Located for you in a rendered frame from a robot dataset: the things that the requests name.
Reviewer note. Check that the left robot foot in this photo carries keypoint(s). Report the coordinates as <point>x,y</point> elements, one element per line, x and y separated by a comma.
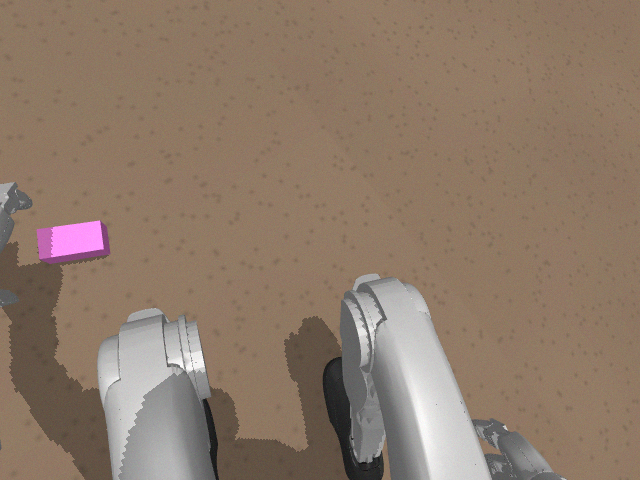
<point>212,436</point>

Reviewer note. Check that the right robot foot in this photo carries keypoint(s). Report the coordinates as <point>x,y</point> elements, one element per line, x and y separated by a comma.
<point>338,407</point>

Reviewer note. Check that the left robot hand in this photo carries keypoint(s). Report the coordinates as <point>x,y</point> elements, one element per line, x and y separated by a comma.
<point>11,200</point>

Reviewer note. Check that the small box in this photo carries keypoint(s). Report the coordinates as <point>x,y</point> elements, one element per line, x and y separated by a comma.
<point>73,242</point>

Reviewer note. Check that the right robot hand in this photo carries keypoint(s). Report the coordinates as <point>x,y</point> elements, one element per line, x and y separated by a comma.
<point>520,460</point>

